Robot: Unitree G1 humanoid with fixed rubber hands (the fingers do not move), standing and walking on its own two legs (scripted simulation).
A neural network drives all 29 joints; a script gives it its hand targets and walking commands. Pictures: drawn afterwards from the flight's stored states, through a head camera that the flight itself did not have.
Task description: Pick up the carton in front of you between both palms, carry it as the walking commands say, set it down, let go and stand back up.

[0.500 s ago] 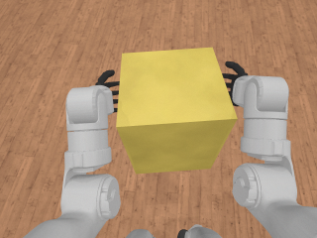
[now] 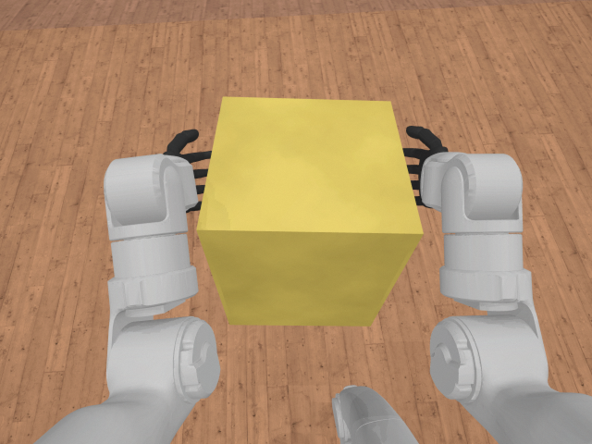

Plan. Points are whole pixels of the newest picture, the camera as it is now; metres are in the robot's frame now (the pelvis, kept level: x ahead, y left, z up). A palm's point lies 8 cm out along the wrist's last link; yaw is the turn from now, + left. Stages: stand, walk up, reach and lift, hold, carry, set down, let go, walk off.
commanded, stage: carry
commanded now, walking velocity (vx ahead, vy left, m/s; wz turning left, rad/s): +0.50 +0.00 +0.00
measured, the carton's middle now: (303, 222) +0.38 -0.03 +0.06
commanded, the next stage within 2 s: none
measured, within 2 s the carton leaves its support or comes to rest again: neither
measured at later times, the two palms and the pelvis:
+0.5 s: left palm (141, 8) +0.70 +0.16 +0.22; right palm out of the picture +0.73 -0.13 +0.22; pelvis +0.33 -0.03 +0.04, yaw +1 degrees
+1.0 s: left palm out of the picture +1.04 +0.12 +0.27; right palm out of the picture +1.05 -0.18 +0.27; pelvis +0.66 -0.03 +0.09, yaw +0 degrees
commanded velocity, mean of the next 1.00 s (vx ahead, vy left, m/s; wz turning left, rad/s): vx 0.50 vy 0.00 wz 0.00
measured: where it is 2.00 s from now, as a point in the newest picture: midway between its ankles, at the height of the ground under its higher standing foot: (260, 127)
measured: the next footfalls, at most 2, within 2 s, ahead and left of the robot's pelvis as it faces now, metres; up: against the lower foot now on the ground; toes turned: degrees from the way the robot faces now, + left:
right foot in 0.14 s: +0.29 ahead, -0.12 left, +0.04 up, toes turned -6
left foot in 0.54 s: +0.55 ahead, +0.09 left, +0.08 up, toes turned +7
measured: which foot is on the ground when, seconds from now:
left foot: down 0.00-0.18, up 0.20-0.52, down 0.54-0.94, up 0.96-1.00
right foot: up 0.00-0.12, down 0.14-0.56, up 0.58-0.90, down 0.92-1.00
